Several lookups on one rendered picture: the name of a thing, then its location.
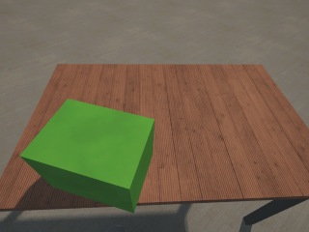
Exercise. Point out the table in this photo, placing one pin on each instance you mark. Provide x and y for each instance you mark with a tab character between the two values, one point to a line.
222	133

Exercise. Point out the carton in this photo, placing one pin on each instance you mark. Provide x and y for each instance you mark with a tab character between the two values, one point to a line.
95	152

